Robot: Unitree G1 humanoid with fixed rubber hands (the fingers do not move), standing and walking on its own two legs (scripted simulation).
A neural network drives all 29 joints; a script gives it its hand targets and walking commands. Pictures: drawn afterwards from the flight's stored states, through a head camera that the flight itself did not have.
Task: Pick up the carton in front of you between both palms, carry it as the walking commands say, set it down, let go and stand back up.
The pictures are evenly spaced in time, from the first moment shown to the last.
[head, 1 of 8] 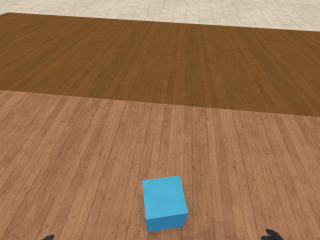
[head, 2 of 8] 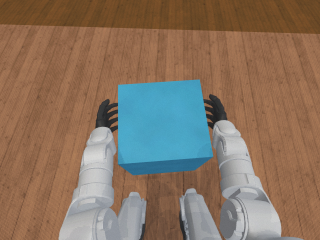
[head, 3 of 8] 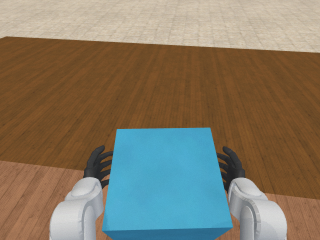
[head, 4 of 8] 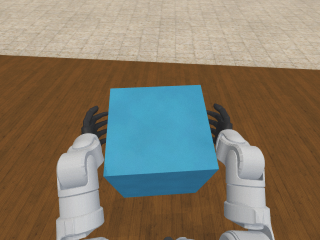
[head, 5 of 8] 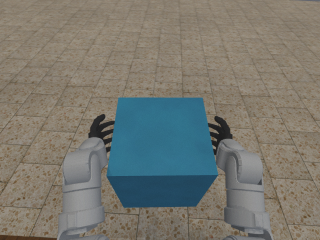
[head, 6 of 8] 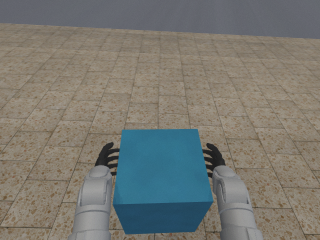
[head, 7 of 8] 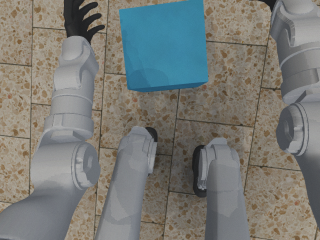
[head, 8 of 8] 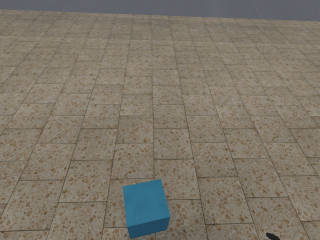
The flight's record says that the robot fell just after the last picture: no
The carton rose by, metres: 0.69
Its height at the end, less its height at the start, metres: -0.39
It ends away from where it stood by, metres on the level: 5.44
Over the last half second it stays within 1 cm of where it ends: yes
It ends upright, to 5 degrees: yes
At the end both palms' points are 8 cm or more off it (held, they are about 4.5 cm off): yes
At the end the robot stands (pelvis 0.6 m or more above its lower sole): yes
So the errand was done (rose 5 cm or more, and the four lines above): yes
